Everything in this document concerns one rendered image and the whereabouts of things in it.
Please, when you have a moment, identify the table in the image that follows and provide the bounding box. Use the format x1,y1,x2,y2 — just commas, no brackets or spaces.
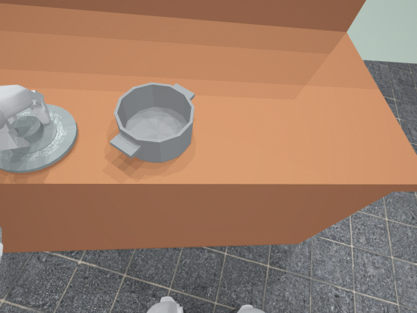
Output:
0,0,417,253

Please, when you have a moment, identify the left robot shin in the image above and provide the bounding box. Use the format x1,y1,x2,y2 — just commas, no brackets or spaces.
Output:
160,297,177,304

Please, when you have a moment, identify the knob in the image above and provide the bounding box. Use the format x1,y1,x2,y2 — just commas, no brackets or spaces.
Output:
11,116,44,142

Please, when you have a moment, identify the lid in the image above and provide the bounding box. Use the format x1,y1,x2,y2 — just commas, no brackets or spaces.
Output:
0,104,78,173

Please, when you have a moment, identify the left robot hand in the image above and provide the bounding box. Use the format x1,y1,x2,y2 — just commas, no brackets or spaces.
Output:
0,85,51,151

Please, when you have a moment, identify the pot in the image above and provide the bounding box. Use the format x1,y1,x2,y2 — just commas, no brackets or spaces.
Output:
110,82,195,162

